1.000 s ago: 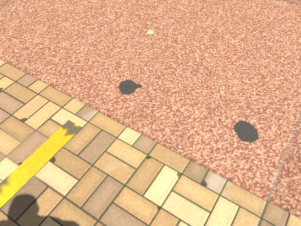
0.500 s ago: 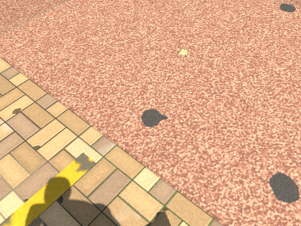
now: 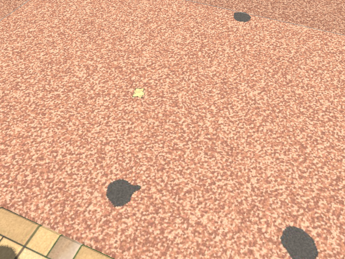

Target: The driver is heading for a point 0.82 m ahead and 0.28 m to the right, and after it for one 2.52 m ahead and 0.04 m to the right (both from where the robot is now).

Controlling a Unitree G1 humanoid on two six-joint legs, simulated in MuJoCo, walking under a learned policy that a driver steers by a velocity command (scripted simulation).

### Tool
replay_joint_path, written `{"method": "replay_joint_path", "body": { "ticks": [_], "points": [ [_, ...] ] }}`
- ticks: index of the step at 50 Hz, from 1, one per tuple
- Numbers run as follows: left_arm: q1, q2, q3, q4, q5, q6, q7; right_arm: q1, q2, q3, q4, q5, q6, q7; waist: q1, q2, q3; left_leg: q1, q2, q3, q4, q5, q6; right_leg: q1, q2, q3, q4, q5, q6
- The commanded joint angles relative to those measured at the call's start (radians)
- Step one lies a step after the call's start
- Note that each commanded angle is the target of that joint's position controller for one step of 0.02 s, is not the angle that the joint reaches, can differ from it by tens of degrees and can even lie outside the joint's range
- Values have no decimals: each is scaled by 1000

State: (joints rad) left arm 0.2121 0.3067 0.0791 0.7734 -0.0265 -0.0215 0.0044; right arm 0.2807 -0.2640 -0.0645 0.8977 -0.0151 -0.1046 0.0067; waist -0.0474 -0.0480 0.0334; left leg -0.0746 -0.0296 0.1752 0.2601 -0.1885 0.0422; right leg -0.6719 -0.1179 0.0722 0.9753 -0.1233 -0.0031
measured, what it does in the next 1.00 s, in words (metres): walks ahead, turning right: right foot, then left foot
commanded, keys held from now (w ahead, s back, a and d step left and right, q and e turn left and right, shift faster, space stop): w+e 0.74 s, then w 0.26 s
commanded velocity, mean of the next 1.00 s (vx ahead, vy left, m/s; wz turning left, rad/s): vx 0.50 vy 0.00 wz -0.51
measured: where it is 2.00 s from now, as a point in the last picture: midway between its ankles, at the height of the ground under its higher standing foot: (256, 156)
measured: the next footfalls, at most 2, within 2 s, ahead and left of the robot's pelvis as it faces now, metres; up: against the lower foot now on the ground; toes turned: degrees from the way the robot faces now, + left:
right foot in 0.24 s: +0.29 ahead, -0.15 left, +0.00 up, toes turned -12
left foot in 0.74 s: +0.63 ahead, -0.05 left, +0.00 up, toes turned -30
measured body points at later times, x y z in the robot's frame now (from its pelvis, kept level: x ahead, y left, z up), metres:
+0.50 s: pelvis +0.27 -0.08 +0.00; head +0.29 -0.11 +0.45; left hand +0.42 +0.17 -0.10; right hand +0.37 -0.40 -0.10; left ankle +0.42 +0.08 -0.67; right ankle +0.25 -0.14 -0.75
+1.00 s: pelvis +0.55 -0.12 +0.00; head +0.57 -0.13 +0.45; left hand +0.82 +0.02 -0.10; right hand +0.44 -0.38 -0.12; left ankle +0.59 -0.03 -0.75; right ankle +0.52 -0.28 -0.68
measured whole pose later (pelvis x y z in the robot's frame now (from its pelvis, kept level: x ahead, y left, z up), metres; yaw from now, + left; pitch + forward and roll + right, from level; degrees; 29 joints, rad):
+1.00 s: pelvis +0.55 -0.12 +0.00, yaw -31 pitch +1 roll +2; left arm 0.21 0.30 0.06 0.68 -0.01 -0.04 0.00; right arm 0.32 -0.26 -0.06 0.85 0.00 -0.10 0.02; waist -0.05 -0.04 0.02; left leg -0.16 -0.05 0.03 0.32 -0.18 0.04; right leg -0.60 -0.07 0.06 0.98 -0.28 -0.01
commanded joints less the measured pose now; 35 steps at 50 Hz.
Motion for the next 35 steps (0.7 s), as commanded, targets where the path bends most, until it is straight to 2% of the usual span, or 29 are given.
{"method": "replay_joint_path", "body": {
  "ticks": [1, 5, 7, 8, 10, 11, 12, 13, 14, 15, 16, 17, 18, 19, 21, 23, 27, 30, 33, 35],
  "points": [
    [-26, 16, -3, -69, 4, -12, -18, -83, -156, -32, -69, 3, -11, -13, 19, 93, 28, -28, 272, -81, -152, 230, 130, 8, -20, -12, -146, 142, 1],
    [-158, 4, -14, -129, 5, -14, -44, -16, -188, -44, -45, 18, 13, -18, -31, 73, 67, 84, 307, -23, -130, 264, 122, -19, -5, -75, -286, 143, -22],
    [-189, 13, -12, -157, 4, -12, -55, 2, -201, -50, -35, 30, 30, -18, -29, 80, 73, 155, 328, -3, -88, 337, 107, -27, 9, -99, -322, 83, -45],
    [-187, 23, -7, -166, 4, -10, -59, -3, -211, -53, -36, 34, 38, -19, -16, 90, 63, 179, 332, 12, -47, 440, 97, -1, 28, -119, -335, 39, -61],
    [-119, 61, 13, -167, 6, -3, -60, -25, -240, -63, -45, 44, 51, -24, 41, 129, -5, 201, 328, 41, 106, 768, 75, 133, 96, -176, -333, -62, -102],
    [-11, 96, 35, -144, 3, 1, -57, -40, -246, -65, -50, 49, 59, -25, 108, 129, -66, 178, 309, 59, 266, 867, 59, 274, 141, -199, -356, -77, -130],
    [161, 153, 70, -97, 0, 6, -44, -49, -227, -56, -56, 49, 61, -27, 197, 99, -154, 58, 266, 80, 499, 794, 22, 535, 180, -184, -421, -19, -170],
    [261, 249, 95, -72, -5, 16, -21, -12, -134, -25, -79, 4, 52, -23, 191, -106, -225, -239, 193, 76, 831, 183, -26, 816, -10, 115, -430, 25, -236],
    [193, 299, 91, -116, -1, -3, -28, 32, -59, 3, -136, 3, 17, -10, 93, -247, -361, -607, -20, -124, 1122, -423, -69, 1060, -209, 716, -621, -239, -441],
    [197, 202, 63, -126, 3, -21, -40, -95, -162, -17, -148, 43, -19, 3, 170, -75, -340, -716, 33, -271, 1159, -369, -45, 1038, -217, 712, -715, -280, -394],
    [165, 165, 51, -120, 10, -36, -41, -151, -172, -19, -172, 66, -36, 8, 154, -45, -208, -754, 73, -258, 1106, -277, -18, 925, -187, 570, -715, -218, -352],
    [100, 140, 42, -125, 10, -43, -41, -144, -156, -16, -158, 49, -41, 0, 100, 50, -127, -698, 119, -260, 1014, -198, -17, 773, -139, 450, -711, -96, -316],
    [44, 106, 31, -136, 13, -46, -36, -128, -166, -24, -145, 24, -35, -7, 65, 46, -97, -628, 149, -264, 925, -150, -25, 667, -99, 360, -717, 6, -293],
    [18, 97, 25, -151, 24, -46, -30, -108, -168, -28, -140, 18, -23, -4, 41, 17, -85, -567, 161, -268, 893, -118, -35, 596, -77, 322, -736, 70, -287],
    [23, 110, 28, -150, 19, -51, -20, -100, -146, -27, -143, 5, -2, -5, 29, 22, -77, -533, 153, -249, 818, -80, -69, 529, -54, 268, -758, 179, -295],
    [56, 135, 35, -141, 15, -52, -6, -156, -123, -20, -165, -2, 9, -9, 40, 25, -52, -555, 136, -235, 704, 6, -101, 494, -31, 220, -768, 220, -290],
    [108, 143, 38, -121, 9, -41, 11, -296, -88, -4, -208, 7, 4, -1, 94, -19, -21, -507, 80, -231, 404, 242, -118, 453, 28, 170, -754, 106, -230],
    [151, 149, 42, -98, 4, -35, 13, -366, -95, -2, -238, 19, -6, 11, 122, -34, -8, -457, 52, -237, 296, 300, -106, 461, 11, 213, -729, 46, -211],
    [168, 136, 41, -85, 1, -26, 19, -371, -128, -12, -251, 23, -20, 24, 115, -48, -13, -441, 42, -264, 228, 234, -80, 548, -21, 293, -643, 33, -199],
    [154, 138, 43, -86, 4, -18, 23, -319, -151, -23, -242, 25, -30, 25, 84, -83, -24, -375, 35, -257, 215, 137, -52, 574, -35, 339, -583, 81, -185]
  ]
}}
